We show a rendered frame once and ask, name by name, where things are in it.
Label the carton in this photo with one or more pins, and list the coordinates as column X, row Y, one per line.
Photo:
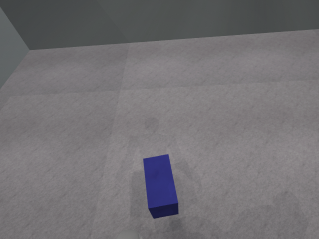
column 160, row 187

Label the left robot thigh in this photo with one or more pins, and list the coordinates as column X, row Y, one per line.
column 129, row 234

